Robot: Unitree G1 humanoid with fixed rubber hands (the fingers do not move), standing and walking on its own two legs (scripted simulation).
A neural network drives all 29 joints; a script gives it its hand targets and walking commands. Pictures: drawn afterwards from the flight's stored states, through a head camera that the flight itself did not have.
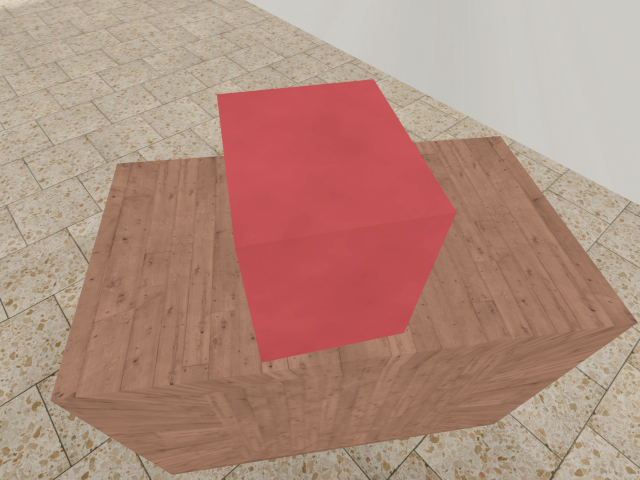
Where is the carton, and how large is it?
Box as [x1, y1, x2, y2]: [217, 79, 456, 361]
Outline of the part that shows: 373,79 217,94 234,244 261,361 281,358 403,332 456,212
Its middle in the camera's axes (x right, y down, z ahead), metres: +0.00 -0.03 +0.59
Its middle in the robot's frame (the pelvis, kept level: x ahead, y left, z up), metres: +0.49 +0.06 +0.03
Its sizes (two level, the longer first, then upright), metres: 0.285 0.235 0.287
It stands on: a pedestal, 0.65 m high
